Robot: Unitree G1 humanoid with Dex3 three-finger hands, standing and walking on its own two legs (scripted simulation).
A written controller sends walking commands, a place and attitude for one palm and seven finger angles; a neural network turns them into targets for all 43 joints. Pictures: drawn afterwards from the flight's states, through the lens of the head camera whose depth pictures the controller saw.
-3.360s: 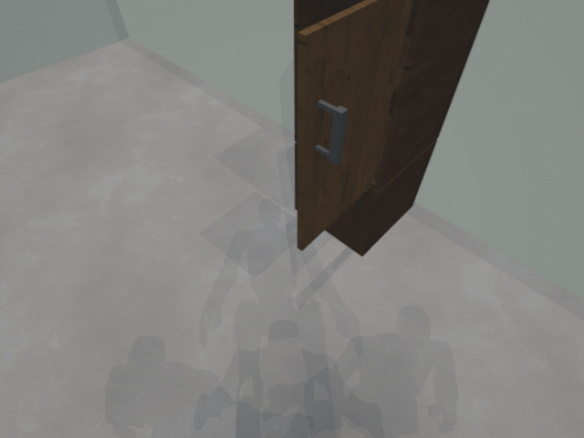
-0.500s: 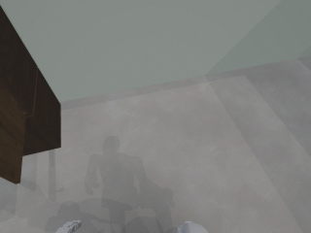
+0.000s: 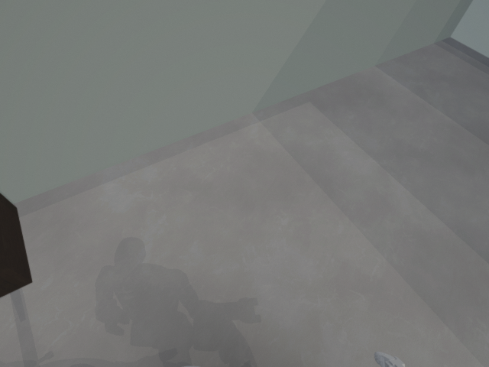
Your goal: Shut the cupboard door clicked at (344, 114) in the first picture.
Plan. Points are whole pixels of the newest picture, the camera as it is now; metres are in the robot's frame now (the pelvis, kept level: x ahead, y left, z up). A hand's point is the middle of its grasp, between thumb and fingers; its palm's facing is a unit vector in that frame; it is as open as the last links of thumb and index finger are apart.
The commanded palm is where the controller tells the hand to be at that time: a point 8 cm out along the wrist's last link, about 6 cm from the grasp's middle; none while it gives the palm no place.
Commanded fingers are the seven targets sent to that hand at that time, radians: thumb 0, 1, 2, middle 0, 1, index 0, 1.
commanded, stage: walk around to get in front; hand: left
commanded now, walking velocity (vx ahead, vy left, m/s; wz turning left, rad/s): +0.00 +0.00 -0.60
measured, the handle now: out of the picture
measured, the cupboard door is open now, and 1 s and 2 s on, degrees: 91 91 91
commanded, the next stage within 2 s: walk to a spot facing it in 1.78 s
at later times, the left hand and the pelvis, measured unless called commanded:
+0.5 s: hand (185, 340) +0.18 +0.12 -0.15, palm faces -0.29 -0.92 -0.26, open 7.4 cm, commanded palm none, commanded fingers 0.00 0.90 0.90 -0.20 -0.30 -0.20 -0.30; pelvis +0.02 -0.04 +0.00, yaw -18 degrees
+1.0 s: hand (263, 242) +0.38 -0.02 -0.15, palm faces -0.61 -0.77 -0.18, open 7.4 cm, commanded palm none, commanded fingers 0.00 0.90 0.90 -0.20 -0.30 -0.20 -0.30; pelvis +0.18 -0.10 +0.01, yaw -38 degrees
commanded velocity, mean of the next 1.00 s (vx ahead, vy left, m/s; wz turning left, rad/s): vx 0.24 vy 0.00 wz -0.56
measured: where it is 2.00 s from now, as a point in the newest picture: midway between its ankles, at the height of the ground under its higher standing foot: (364, 288)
